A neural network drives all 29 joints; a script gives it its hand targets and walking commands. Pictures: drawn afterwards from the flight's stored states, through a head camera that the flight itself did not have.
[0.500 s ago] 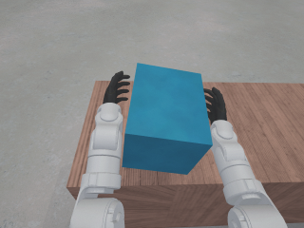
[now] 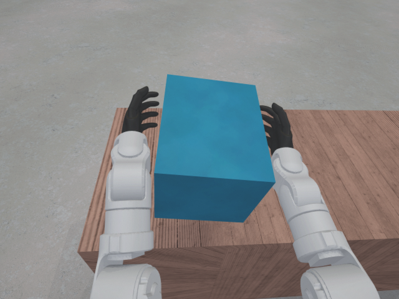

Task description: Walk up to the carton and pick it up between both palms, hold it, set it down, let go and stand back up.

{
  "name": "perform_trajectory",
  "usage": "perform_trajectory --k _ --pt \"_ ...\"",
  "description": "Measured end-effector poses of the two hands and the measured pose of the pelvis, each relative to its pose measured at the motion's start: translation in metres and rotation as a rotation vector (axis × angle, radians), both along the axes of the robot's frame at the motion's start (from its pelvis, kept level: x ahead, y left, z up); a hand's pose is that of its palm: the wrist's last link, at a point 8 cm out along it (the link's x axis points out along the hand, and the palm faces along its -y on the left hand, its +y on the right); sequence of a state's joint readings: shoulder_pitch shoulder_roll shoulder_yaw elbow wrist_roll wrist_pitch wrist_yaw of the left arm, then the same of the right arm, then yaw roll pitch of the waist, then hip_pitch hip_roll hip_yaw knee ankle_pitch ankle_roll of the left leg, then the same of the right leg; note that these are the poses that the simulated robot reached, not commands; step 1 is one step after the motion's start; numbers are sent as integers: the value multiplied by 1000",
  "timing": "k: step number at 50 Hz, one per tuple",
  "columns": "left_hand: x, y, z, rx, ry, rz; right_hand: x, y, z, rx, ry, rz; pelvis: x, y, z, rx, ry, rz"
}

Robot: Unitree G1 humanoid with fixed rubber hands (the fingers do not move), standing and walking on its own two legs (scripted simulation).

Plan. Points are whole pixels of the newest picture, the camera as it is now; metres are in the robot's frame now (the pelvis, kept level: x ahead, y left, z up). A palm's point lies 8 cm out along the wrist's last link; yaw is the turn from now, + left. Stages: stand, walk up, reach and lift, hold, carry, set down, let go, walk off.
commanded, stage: reach and lift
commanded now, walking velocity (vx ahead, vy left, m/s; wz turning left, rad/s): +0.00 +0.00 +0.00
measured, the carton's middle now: (206, 150) +0.38 -0.01 +0.11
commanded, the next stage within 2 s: hold in 0.58 s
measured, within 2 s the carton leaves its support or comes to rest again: neither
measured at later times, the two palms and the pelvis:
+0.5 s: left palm (130, 127) +0.36 +0.14 +0.18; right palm (277, 143) +0.35 -0.14 +0.15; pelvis +0.00 +0.00 +0.00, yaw +0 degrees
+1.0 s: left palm (118, 128) +0.34 +0.15 +0.20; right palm (274, 141) +0.34 -0.12 +0.16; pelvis -0.02 +0.00 +0.00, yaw +1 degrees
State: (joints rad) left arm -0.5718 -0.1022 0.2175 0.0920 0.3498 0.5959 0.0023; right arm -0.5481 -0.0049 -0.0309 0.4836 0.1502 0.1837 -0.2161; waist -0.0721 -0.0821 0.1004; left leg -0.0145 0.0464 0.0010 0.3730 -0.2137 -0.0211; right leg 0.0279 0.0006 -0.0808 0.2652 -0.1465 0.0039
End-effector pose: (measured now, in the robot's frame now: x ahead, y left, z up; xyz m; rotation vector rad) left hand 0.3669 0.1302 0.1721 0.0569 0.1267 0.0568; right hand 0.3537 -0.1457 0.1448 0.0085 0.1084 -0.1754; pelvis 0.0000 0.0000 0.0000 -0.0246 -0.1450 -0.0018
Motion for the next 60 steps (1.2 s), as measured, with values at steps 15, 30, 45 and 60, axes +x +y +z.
perform_trajectory --k 15,30,45,60 --pt "-7 6 0 -1 24 12 -4 6 -3 10 21 13 0 0 0 2 -23 3" --pt "-4 4 14 1 11 8 -1 5 8 14 7 11 -4 -1 0 3 -22 6" --pt "-26 19 21 -23 22 55 -11 19 17 1 18 55 -11 -4 -1 9 -61 5" --pt "-18 11 28 6 11 31 -8 11 18 23 6 37 -16 -3 0 6 -35 11"
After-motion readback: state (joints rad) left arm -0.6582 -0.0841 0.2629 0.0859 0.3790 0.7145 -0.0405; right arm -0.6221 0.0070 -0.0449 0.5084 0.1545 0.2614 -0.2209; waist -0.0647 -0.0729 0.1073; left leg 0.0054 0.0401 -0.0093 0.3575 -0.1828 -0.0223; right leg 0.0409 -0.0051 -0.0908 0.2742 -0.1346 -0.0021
